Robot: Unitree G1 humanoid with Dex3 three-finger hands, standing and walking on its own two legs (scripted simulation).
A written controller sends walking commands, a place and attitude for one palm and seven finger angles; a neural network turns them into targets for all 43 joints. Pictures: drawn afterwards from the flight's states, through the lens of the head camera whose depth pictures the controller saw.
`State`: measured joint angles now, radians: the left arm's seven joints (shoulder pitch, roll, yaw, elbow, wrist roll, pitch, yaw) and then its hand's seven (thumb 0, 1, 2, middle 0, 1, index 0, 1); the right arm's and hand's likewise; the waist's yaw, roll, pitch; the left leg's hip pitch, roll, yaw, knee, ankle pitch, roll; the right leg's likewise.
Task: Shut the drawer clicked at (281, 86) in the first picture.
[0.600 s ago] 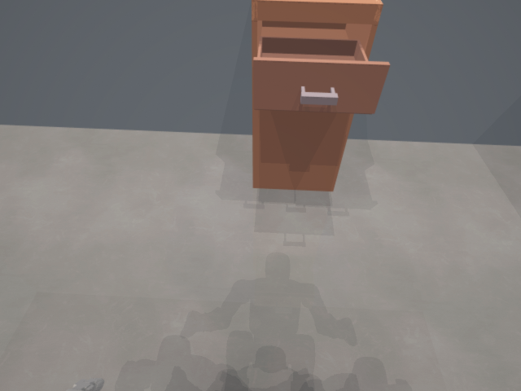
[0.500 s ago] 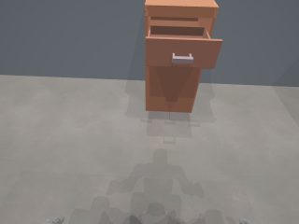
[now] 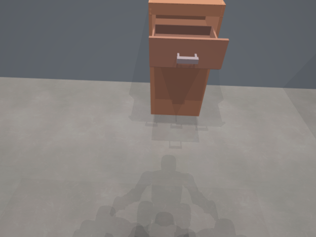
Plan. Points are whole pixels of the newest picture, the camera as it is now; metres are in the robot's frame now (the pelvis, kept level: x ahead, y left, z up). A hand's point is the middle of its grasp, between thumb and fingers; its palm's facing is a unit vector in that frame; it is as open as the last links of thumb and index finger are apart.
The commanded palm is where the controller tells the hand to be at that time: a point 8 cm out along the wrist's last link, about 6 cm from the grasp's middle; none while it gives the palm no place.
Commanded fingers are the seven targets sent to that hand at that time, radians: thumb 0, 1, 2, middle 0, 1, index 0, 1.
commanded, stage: stand and wait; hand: left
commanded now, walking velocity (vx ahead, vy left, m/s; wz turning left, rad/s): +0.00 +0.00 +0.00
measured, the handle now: (187, 57) +0.93 -0.09 -0.01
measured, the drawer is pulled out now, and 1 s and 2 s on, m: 0.30 0.30 0.30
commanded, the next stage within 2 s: look at it before walking up in 0.22 s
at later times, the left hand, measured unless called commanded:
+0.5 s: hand out of the picture +0.07 +0.24 -0.15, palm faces -0.02 -0.94 -0.33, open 7.4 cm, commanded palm none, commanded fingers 0.00 0.90 0.90 -0.20 -0.30 -0.20 -0.30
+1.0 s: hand out of the picture +0.07 +0.25 -0.15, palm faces -0.02 -0.94 -0.33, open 7.4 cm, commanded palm none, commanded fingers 0.00 0.90 0.90 -0.20 -0.30 -0.20 -0.30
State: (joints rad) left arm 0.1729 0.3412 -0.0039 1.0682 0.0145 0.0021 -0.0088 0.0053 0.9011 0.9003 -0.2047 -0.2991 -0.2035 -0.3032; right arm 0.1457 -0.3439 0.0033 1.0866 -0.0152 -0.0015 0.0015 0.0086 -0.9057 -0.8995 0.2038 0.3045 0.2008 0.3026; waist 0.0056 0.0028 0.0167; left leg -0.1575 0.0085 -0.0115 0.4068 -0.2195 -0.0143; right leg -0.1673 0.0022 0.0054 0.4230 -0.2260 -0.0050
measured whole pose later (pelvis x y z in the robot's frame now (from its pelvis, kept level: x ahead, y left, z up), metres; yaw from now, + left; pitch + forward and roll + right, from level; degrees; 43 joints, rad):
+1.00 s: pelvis +0.01 +0.00 +0.00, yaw -1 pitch -1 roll +0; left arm 0.15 0.34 0.00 1.09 0.02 0.00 -0.01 0.00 0.90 0.90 -0.20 -0.30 -0.20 -0.30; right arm 0.12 -0.33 0.01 1.11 -0.01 -0.01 0.00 0.01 -0.91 -0.90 0.20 0.30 0.20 0.30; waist 0.01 0.00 0.02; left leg -0.13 0.02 0.00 0.36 -0.20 -0.02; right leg -0.14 0.01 0.01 0.37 -0.21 -0.01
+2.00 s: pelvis +0.11 -0.01 +0.00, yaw -30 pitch +1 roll -1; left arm 0.47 0.19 0.06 0.98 0.03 -0.02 0.00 0.00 0.90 0.90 -0.20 -0.30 -0.20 -0.30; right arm 0.14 -0.19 -0.05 0.87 -0.01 -0.02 0.02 0.01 -0.91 -0.90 0.20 0.30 0.20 0.30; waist 0.09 -0.01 -0.03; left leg -0.40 0.01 -0.01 0.61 -0.27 -0.05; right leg -0.11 0.12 0.28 0.41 -0.31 -0.03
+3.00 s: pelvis +0.34 -0.22 +0.00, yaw -68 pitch +2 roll +2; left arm 0.31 0.20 0.08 0.96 0.02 -0.04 0.00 0.00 0.91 0.90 -0.20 -0.30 -0.20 -0.30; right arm 0.10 -0.21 -0.06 0.87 -0.03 -0.01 -0.01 0.01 -0.93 -0.90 0.20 0.30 0.20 0.30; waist 0.03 0.02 0.04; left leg -0.65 0.15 -0.01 1.07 -0.25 -0.10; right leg -0.23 0.10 0.03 0.45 -0.25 -0.12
